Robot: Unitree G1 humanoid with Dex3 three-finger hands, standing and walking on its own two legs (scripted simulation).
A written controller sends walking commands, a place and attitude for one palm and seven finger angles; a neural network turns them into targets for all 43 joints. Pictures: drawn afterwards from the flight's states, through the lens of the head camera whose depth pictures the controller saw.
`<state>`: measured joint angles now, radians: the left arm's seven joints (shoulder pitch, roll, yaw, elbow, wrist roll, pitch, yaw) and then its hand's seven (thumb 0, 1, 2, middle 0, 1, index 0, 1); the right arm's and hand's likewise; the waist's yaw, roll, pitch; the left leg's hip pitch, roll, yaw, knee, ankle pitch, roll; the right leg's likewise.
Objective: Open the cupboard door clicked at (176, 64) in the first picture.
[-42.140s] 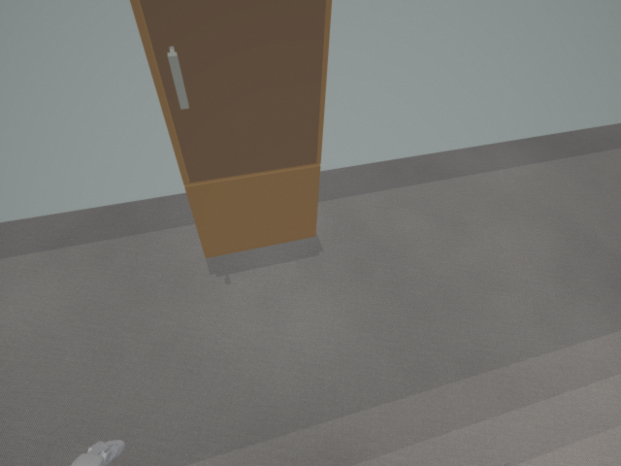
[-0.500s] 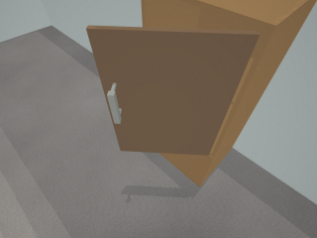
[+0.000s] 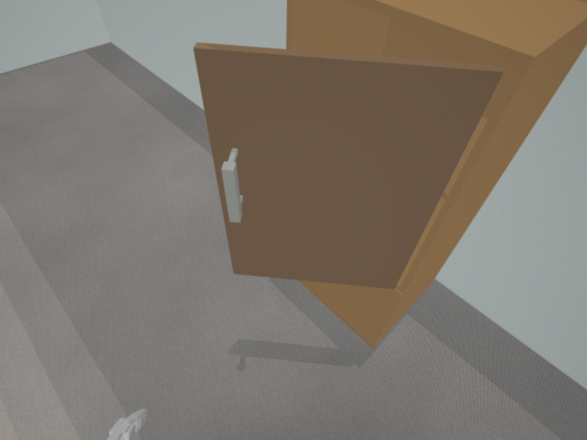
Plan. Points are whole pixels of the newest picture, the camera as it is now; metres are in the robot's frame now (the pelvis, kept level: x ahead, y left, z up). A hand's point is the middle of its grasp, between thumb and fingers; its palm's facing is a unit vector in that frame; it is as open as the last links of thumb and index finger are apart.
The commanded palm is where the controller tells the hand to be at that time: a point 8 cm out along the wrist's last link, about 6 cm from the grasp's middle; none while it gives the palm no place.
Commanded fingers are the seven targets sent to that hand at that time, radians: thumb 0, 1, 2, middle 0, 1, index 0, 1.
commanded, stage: raise the hand with hooked fingers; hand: left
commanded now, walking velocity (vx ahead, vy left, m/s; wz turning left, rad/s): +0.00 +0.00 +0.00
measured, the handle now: (234, 186) +0.53 +0.15 +0.01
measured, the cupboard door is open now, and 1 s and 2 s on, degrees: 41 41 41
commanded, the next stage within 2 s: move the hooked fingers beside the handle in 2.00 s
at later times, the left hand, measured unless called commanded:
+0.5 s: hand (145, 417) +0.15 +0.20 -0.02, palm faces +0.10 -0.99 -0.09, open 9.7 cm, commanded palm +0.15 +0.26 -0.03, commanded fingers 0.00 0.18 0.59 -0.25 -0.76 -0.25 -0.76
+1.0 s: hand (125, 353) +0.22 +0.25 -0.01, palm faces -0.03 -1.00 -0.04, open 12.6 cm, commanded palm +0.21 +0.31 +0.01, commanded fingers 0.00 -0.41 0.34 -0.29 -1.14 -0.29 -1.14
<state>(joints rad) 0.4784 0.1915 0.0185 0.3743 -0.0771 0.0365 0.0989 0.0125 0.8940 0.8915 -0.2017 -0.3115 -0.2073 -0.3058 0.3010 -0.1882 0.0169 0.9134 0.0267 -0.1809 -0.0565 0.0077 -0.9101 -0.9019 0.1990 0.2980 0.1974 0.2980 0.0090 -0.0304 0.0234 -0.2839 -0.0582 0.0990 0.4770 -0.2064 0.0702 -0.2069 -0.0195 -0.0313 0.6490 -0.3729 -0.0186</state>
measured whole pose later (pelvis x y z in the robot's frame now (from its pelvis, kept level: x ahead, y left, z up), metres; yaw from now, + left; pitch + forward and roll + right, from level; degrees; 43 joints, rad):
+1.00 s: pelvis +0.00 +0.01 -0.06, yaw +2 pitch +13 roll -4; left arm 0.27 0.33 0.28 0.12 -0.34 -0.34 -0.43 -0.01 -0.18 0.43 -0.28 -1.00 -0.28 -0.99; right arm 0.26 -0.28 0.01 0.56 0.04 -0.22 -0.06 0.01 -0.90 -0.90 0.20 0.30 0.20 0.30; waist 0.00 0.03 -0.10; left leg -0.80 -0.02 0.03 1.01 -0.43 0.09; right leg -0.69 0.05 -0.09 0.94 -0.48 -0.03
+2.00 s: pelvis -0.01 +0.00 -0.04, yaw +3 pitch +9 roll -3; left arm -0.03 0.45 0.41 0.41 -0.37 -0.25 -0.56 -0.02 -0.50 0.30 -0.30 -1.20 -0.31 -1.20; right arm 0.29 -0.29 0.05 0.55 0.05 -0.21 -0.07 0.01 -0.90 -0.90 0.20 0.30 0.20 0.30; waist -0.01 0.03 -0.08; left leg -0.66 -0.02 0.01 0.87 -0.36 0.08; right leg -0.55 0.06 -0.10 0.80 -0.41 -0.04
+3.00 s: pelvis +0.00 +0.01 -0.04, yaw +2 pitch +13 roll -3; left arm -0.37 0.42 0.33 0.68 -0.26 -0.28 -0.41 -0.02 -0.50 0.30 -0.30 -1.20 -0.30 -1.20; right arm 0.33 -0.28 0.04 0.59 0.05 -0.08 -0.04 0.01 -0.90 -0.90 0.20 0.30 0.20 0.30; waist -0.06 0.02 -0.10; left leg -0.73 -0.03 0.04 0.89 -0.38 0.09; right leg -0.63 0.05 -0.08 0.84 -0.43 -0.03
